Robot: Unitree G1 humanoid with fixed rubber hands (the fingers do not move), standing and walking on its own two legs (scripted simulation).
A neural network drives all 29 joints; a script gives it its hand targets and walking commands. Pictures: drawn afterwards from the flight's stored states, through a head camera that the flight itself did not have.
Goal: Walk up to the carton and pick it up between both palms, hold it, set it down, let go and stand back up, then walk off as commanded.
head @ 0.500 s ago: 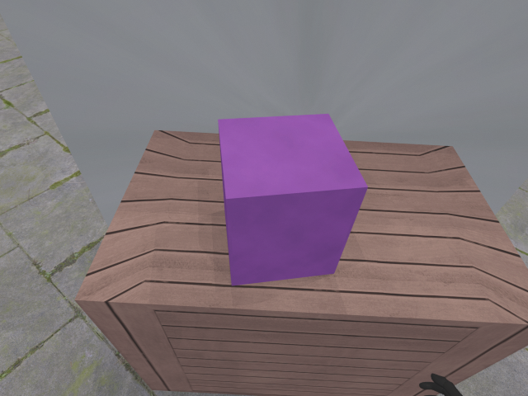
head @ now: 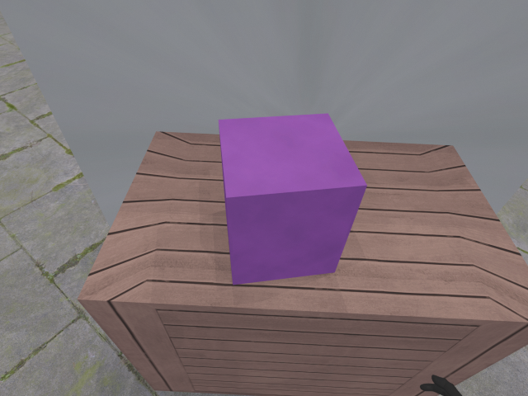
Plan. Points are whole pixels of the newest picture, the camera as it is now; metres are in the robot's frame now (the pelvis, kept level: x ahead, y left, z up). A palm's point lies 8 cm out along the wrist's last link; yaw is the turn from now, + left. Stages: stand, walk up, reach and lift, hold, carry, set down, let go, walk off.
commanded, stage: walk off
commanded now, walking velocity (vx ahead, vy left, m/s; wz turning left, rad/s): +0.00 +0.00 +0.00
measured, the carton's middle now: (279, 200) +0.47 +0.02 +0.02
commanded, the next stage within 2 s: none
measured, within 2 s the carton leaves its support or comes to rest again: neither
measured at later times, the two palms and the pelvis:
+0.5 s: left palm out of the picture -0.04 +0.32 -0.12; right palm out of the picture +0.06 -0.32 -0.10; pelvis -0.09 -0.01 -0.02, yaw +0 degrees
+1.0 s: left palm out of the picture -0.18 +0.32 -0.14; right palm out of the picture -0.11 -0.31 -0.13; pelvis -0.25 +0.00 -0.04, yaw +1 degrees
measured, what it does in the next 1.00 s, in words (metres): walks backwards: right foot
